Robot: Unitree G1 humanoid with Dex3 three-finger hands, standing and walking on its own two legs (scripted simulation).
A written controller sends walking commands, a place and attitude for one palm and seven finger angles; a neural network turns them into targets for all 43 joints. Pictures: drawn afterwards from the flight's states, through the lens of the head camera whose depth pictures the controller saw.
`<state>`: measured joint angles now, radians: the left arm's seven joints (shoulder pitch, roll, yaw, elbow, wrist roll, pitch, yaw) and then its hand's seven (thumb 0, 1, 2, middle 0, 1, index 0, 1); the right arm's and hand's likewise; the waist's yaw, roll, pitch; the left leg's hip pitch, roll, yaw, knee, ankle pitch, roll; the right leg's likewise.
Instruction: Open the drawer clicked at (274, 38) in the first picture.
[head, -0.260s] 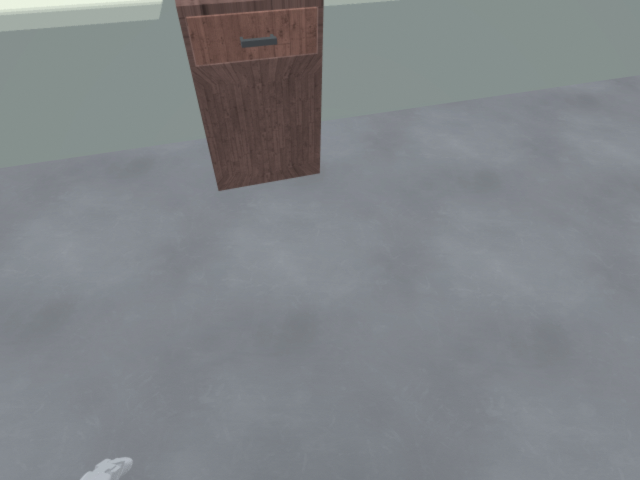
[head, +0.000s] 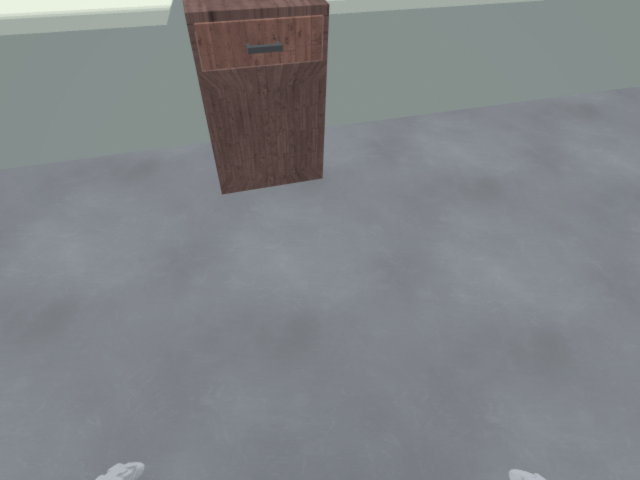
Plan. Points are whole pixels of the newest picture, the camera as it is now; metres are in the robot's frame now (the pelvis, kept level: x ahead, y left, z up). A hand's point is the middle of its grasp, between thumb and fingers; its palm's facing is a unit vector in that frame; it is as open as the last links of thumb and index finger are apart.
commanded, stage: stand and wait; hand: left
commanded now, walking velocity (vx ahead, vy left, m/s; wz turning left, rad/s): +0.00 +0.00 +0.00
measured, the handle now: (264, 46) +1.53 +0.30 -0.09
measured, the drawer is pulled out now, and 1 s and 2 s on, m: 0.00 0.00 0.00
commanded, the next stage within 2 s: look at it before walking up in 0.64 s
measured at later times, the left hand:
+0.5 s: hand out of the picture +0.05 +0.25 -0.15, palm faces -0.02 -0.94 -0.34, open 7.4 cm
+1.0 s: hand out of the picture +0.06 +0.24 -0.15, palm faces -0.03 -0.94 -0.33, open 7.4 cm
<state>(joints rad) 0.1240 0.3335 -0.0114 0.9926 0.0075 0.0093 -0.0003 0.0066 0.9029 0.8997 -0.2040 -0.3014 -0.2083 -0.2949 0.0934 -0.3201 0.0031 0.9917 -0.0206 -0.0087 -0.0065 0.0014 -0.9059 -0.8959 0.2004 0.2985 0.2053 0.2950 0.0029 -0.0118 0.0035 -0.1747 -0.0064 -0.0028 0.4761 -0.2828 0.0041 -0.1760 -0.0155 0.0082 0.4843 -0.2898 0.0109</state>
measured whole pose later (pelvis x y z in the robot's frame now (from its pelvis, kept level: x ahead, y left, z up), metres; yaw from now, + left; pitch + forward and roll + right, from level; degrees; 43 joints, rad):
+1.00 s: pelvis -0.02 -0.01 +0.01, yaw +0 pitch -2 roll +0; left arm 0.13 0.34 -0.01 1.09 0.01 0.00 0.00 0.01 0.90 0.90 -0.20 -0.30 -0.21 -0.29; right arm 0.12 -0.34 0.00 1.11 -0.01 -0.01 0.00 0.00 -0.91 -0.90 0.20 0.30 0.20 0.29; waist 0.00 -0.01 0.03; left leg -0.15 0.01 -0.01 0.38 -0.20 -0.01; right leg -0.15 0.00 0.00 0.39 -0.21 0.00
